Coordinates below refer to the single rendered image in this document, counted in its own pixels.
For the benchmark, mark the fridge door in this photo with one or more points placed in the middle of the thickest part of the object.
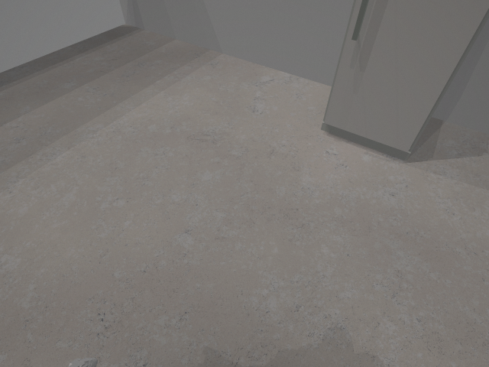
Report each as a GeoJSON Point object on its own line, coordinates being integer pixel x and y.
{"type": "Point", "coordinates": [390, 78]}

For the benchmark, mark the handle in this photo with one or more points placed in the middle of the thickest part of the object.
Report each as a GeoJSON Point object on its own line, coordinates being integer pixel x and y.
{"type": "Point", "coordinates": [360, 19]}

